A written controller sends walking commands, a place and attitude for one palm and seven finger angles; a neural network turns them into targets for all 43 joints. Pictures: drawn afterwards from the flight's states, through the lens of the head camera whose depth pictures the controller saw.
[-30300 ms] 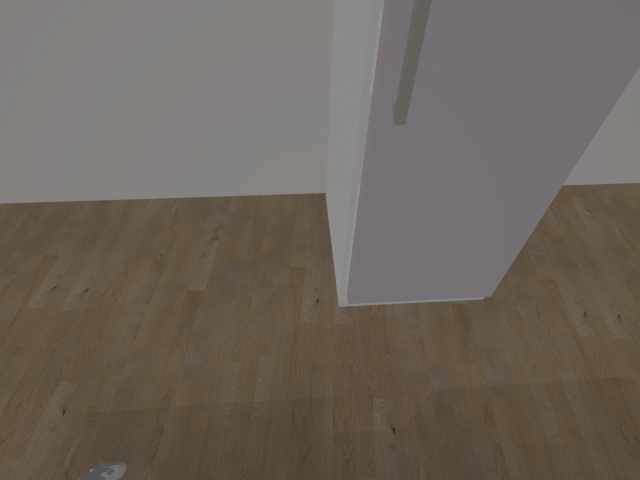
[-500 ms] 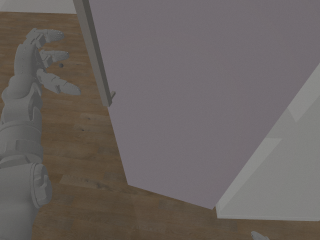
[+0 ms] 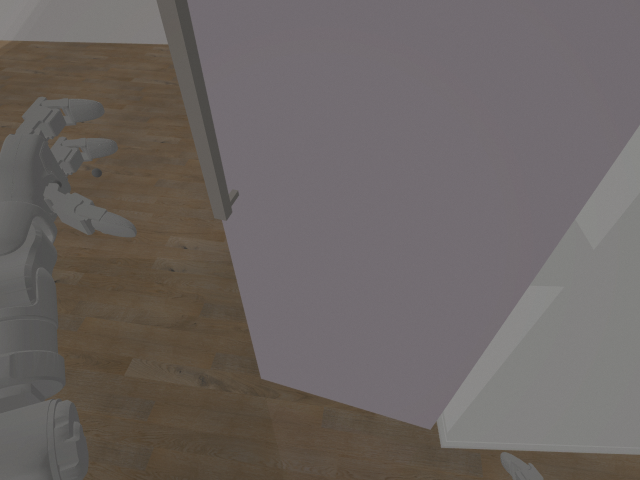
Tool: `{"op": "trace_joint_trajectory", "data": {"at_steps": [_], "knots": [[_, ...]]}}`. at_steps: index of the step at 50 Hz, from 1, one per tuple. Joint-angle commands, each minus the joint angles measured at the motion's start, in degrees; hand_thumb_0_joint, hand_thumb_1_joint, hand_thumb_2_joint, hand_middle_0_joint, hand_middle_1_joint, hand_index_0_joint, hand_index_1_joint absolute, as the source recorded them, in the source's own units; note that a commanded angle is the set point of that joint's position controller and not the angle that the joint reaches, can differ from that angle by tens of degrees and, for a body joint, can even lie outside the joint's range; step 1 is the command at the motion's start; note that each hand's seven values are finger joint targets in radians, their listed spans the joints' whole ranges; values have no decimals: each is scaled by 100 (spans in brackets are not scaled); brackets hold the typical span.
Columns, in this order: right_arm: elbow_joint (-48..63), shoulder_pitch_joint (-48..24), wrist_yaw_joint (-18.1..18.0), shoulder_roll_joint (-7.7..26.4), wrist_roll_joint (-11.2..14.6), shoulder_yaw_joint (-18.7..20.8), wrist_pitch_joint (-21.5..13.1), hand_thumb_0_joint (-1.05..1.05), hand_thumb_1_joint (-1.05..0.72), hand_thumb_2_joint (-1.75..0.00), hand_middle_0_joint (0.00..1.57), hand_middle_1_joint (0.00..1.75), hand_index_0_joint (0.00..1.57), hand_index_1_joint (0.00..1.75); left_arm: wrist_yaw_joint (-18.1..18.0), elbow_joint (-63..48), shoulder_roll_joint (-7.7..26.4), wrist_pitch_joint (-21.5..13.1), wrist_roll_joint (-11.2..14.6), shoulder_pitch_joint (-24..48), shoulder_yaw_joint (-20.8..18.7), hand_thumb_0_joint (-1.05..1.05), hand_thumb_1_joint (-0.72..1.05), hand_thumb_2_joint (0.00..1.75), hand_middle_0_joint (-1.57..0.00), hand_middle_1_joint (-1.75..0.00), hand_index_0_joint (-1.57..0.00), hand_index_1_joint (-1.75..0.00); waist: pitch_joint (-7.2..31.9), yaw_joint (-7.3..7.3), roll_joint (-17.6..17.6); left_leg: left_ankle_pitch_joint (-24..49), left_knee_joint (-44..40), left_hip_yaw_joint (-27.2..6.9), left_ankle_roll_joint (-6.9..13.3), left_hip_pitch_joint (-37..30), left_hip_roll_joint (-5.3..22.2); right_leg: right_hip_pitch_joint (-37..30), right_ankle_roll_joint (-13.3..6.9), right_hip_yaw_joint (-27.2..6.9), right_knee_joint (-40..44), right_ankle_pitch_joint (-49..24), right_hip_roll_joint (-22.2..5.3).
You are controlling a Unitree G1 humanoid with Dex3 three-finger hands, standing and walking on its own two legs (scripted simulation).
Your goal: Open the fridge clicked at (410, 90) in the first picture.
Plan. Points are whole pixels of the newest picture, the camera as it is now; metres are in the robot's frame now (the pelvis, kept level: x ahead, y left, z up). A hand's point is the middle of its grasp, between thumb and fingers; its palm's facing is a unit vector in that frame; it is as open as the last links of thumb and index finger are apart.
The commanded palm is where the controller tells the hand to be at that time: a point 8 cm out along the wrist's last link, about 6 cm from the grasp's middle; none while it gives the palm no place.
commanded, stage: slip the hand off the handle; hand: left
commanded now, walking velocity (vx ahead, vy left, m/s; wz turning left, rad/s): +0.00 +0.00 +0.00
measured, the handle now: (202, 88) +0.49 +0.17 +0.26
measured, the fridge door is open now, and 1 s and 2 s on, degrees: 75 75 75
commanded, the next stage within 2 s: draw the hand back to the body in 0.28 s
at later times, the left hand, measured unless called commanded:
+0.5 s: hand (57, 217) +0.32 +0.28 +0.21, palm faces +0.10 -0.99 -0.04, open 14.7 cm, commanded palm +0.28 +0.32 +0.21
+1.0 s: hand (43, 274) +0.26 +0.28 +0.19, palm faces +0.23 -0.95 -0.21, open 14.3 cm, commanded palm +0.21 +0.31 +0.20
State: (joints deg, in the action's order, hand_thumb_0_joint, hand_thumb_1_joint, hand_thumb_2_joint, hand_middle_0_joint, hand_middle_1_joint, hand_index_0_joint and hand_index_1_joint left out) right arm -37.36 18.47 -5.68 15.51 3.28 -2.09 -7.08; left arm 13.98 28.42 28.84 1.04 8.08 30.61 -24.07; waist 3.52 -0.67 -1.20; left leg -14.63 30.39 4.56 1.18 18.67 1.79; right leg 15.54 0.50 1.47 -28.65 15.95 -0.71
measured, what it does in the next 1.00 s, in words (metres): stands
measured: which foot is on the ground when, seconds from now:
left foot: down 0.00-1.00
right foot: down 0.00-1.00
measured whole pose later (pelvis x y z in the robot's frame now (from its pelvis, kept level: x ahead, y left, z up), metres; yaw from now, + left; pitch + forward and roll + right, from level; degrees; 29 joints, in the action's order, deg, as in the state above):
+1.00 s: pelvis -0.01 +0.00 +0.00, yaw +2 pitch -3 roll -1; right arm -34.9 11.9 -5.1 14.3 2.1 -4.9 -12.7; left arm 14.3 -0.6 25.5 5.0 12.5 4.0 -22.6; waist 0.8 3.4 -2.0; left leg -13.4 28.3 2.6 1.0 12.2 1.1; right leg 7.9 0.5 3.4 -25.8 15.1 -1.1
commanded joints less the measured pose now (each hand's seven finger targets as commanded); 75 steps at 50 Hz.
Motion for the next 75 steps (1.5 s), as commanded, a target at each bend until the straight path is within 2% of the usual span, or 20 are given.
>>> {"op": "trace_joint_trajectory", "data": {"at_steps": [1,10,14,20,21,23,27,30,35,39,45,46,47,48,49,51,53,62,66,75], "knots": [[789,-531,-146,829,46,258,-327,0,-90,-90,20,30,20,30,-19,-1498,1646,-167,187,2468,-156,0,-55,20,-25,-115,-25,-115,1336,25,-377,1173,-382,-469,114,-1369,-33,210,-186,57,414,-1102,171],[879,-862,-161,732,77,171,-336,0,-90,-90,20,30,20,30,169,-1728,1572,-34,401,1597,-271,0,-55,20,-25,-115,-25,-115,1250,189,-43,1332,-336,-436,122,-1284,-76,-123,-182,49,419,-1425,119],[981,-1043,-161,685,102,140,-332,0,-90,-90,20,30,20,30,255,-2088,1732,52,444,1322,-457,0,-55,20,-25,-115,-25,-115,1186,243,-298,1256,-375,-419,102,-1261,-98,-130,-179,65,412,-1325,120],[898,-1089,-253,693,90,116,-413,0,-90,-90,20,30,20,30,306,-2259,1627,22,467,1907,-199,0,-55,20,-25,-115,-25,-115,1099,89,-457,1067,-303,-418,131,-1329,-109,20,-168,-12,515,-1116,88],[873,-1183,-307,847,182,49,-446,0,-90,-90,20,30,20,30,931,-1431,1540,367,894,1825,-63,0,-55,20,-25,-115,-25,-115,1331,-11,-359,1009,-369,-452,154,-1478,-157,-328,-192,-48,553,-1347,50],[966,-1256,-370,853,226,9,-494,0,-90,-90,20,30,20,30,1532,-1540,1990,577,1077,1974,-323,0,-55,20,-25,-115,-25,-115,1335,123,-379,1048,-370,-503,178,-1454,-212,-402,-167,-77,568,-1436,27],[1174,-1265,-219,765,183,-44,-572,0,-90,-90,20,30,20,30,1958,-1651,2072,568,1223,1480,-455,0,-55,20,-25,-115,-25,-115,1135,249,-421,1129,-355,-584,147,-1381,-239,-363,-182,-76,516,-1447,34],[1272,-1247,-100,784,186,11,-627,0,-90,-90,20,30,20,30,1858,-1676,2027,487,1346,747,-707,0,-55,20,-25,-115,-25,-115,1019,358,45,1055,-382,-574,136,-1252,-186,-398,-177,-14,514,-1278,62],[1368,-1302,-11,776,214,29,-644,0,-90,-90,20,30,20,30,1724,-2007,1714,724,1340,93,-589,0,-55,20,-25,-115,-25,-115,578,366,-37,782,-449,-501,117,-1100,-129,-187,-154,-17,564,-929,55],[1480,-1396,-38,679,195,-14,-740,0,-90,-90,20,30,20,30,1581,-3201,1670,690,1315,149,-576,0,-55,20,-25,-115,-25,-115,953,356,-570,859,-533,-549,110,-1504,-165,-253,-182,94,553,-858,130],[1299,-1393,-105,661,156,-28,-841,0,-90,-90,20,30,20,30,1465,-3514,1523,695,1370,-457,-646,0,-37,29,-24,-104,-24,-104,648,360,-423,699,-598,-557,105,-1444,-112,-271,-161,112,671,-705,156],[1154,-1192,21,567,-177,21,-896,0,-90,-90,20,30,20,30,216,-4551,1527,-22,440,-260,-488,0,-33,31,-24,-102,-24,-102,-111,337,-265,604,-658,-571,102,-1081,-152,127,-139,-27,1007,-479,125],[996,-1229,28,558,-190,37,-895,0,-90,-90,20,30,20,30,-324,-3829,688,-128,385,-1270,-99,0,-30,32,-24,-100,-24,-100,-314,233,-110,242,-813,-599,26,-1056,-71,170,-150,58,944,-276,133],[985,-1322,25,566,-174,69,-843,0,-90,-90,20,30,20,30,-689,-4170,487,-241,299,-1496,-52,0,-26,34,-24,-98,-24,-98,-139,328,-333,41,-917,-610,15,-1186,-52,29,-161,29,941,-285,86],[943,-1355,23,535,-183,95,-804,0,-90,-90,20,30,20,30,-967,-4513,420,-365,231,-1756,-37,0,-22,36,-24,-96,-24,-96,59,333,-580,29,-947,-561,2,-1278,-33,-200,-166,31,873,-316,59],[879,-1351,7,609,-243,147,-751,0,-90,-90,20,30,20,30,-1387,-5025,779,-601,71,-1847,-395,0,-15,39,-24,-92,-24,-92,662,406,-279,475,-906,-454,59,-1422,-62,-567,-158,-5,886,-641,46],[807,-1357,-9,538,-274,163,-686,0,-90,-90,20,30,20,30,-1633,-5104,666,-715,-58,-2024,-337,0,-8,43,-23,-87,-23,-87,650,396,-368,598,-926,-404,47,-1485,-60,-627,-155,3,844,-714,45],[736,-1467,-48,429,-341,225,-485,0,-90,-90,20,30,20,30,-1986,-5491,257,-864,-304,-3035,-13,0,25,58,-22,-68,-22,-68,433,424,-377,1409,-991,-362,43,-1696,-43,-954,-157,45,823,-1290,67],[778,-1453,-7,461,-370,253,-375,0,-90,-90,20,30,20,30,-1983,-5519,388,-828,-310,-3800,-253,0,39,65,-22,-60,-22,-60,346,506,-39,1746,-944,-290,61,-1603,-61,-1064,-124,58,832,-1673,55],[917,-1485,21,391,-385,296,-215,0,-90,-90,20,30,20,30,-1963,-6039,309,-788,-296,-4834,-323,0,72,81,-21,-41,-21,-41,144,519,-146,1796,-901,-218,72,-1526,-56,-1104,-96,56,900,-1736,30]]}}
